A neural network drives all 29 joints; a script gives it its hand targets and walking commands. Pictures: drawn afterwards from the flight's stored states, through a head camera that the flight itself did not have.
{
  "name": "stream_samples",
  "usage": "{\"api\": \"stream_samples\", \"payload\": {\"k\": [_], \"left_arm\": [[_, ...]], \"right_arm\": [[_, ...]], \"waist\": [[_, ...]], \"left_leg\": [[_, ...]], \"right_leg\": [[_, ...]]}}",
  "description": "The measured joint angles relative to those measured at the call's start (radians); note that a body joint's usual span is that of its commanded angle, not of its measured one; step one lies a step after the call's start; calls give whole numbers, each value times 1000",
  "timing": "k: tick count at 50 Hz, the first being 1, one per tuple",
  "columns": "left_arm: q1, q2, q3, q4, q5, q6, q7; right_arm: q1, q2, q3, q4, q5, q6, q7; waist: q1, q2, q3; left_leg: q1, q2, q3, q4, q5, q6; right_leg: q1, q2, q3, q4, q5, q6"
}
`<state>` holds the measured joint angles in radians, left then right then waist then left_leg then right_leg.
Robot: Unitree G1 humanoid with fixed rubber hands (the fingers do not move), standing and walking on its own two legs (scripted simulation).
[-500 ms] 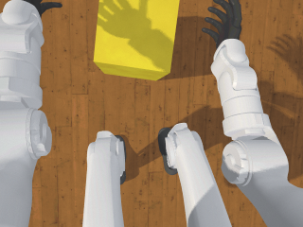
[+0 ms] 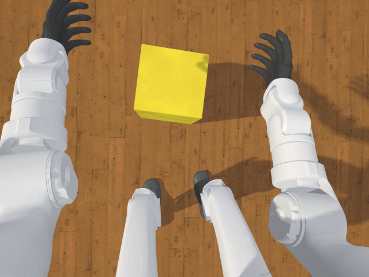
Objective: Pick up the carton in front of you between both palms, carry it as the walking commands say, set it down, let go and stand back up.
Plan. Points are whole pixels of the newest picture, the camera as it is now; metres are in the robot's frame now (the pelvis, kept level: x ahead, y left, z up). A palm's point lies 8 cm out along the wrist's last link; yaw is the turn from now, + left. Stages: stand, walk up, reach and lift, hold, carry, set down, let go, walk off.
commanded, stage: let go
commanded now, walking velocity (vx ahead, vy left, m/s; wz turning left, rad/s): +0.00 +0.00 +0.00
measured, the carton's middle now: (170, 90) +0.54 -0.01 -0.51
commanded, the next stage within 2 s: stand in 1.34 s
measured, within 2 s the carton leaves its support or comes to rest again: neither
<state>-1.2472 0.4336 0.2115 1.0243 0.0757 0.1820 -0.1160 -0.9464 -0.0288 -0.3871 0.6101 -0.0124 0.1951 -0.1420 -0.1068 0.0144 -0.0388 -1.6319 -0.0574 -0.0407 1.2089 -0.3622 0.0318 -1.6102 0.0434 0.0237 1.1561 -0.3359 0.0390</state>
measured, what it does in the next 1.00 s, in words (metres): rises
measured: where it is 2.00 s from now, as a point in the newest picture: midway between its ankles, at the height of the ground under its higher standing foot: (179, 208)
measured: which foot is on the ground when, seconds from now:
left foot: down 0.00-1.00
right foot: down 0.00-1.00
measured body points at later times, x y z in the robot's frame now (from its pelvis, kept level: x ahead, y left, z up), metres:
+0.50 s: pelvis +0.06 -0.03 +0.10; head +0.24 -0.01 +0.52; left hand +0.39 +0.21 +0.00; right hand +0.35 -0.25 +0.01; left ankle +0.07 +0.09 -0.60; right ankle +0.08 -0.13 -0.60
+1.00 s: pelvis +0.10 -0.02 +0.14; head +0.13 -0.02 +0.59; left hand +0.27 +0.22 +0.06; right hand +0.28 -0.25 +0.07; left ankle +0.07 +0.09 -0.60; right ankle +0.08 -0.13 -0.60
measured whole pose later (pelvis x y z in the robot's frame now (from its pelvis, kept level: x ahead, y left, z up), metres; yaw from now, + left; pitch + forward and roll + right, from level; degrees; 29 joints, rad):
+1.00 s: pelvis +0.10 -0.02 +0.14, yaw +1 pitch +0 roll +0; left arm 0.23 0.21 0.04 0.45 0.01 0.07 -0.06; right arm 0.23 -0.22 -0.04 0.43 0.02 0.08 0.07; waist -0.01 0.00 0.06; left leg -0.15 -0.03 -0.04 0.44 -0.28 0.01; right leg -0.16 0.04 0.05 0.44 -0.27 -0.01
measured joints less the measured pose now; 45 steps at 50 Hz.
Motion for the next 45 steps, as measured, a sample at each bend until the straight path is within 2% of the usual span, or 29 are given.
{"api": "stream_samples", "payload": {"k": [4, 9, 14, 18, 24, 33, 39, 45], "left_arm": [[86, -44, 35, -46, 34, -15, 16], [303, -138, 66, -174, 63, -37, 72], [552, -213, 54, -297, 47, -55, 123], [712, -221, 22, -350, 19, -81, 127], [901, -210, -14, -376, -9, -127, 108], [1176, -230, -76, -436, -41, -177, 94], [1320, -229, -110, -481, -46, -177, 88], [1426, -224, -147, -532, -57, -148, 72]], "right_arm": [[77, 1, 15, -18, -33, -23, 30], [253, -18, 79, -45, -73, -54, 97], [436, -65, 156, -54, -80, -79, 162], [557, -102, 210, -62, -54, -103, 189], [743, -127, 272, -78, 0, -142, 207], [1016, -142, 337, -153, 39, -182, 203], [1139, -160, 365, -186, 43, -177, 200], [1185, -182, 363, -183, 39, -150, 207]], "waist": [[11, -2, -5], [34, -5, -33], [40, -12, -53], [33, -28, -42], [27, -48, -22], [34, -52, 25], [52, -51, 44], [81, -34, 64]], "left_leg": [[81, -3, -4, -89, 26, -3], [205, -7, -6, -197, 48, -7], [364, -10, -12, -301, 64, -15], [509, -3, -17, -375, 70, -24], [725, 13, -21, -460, 65, -35], [1064, 27, -18, -600, 60, -38], [1271, 33, -13, -700, 71, -35], [1416, 33, -5, -761, 79, -27]], "right_leg": [[79, -5, 2, -85, 23, -4], [197, -13, 6, -179, 38, -13], [347, -20, 6, -264, 44, -25], [487, -16, 3, -327, 49, -37], [696, -5, 2, -405, 44, -53], [1028, 3, 10, -535, 39, -65], [1232, 4, 19, -635, 51, -65], [1379, 1, 29, -702, 65, -59]]}}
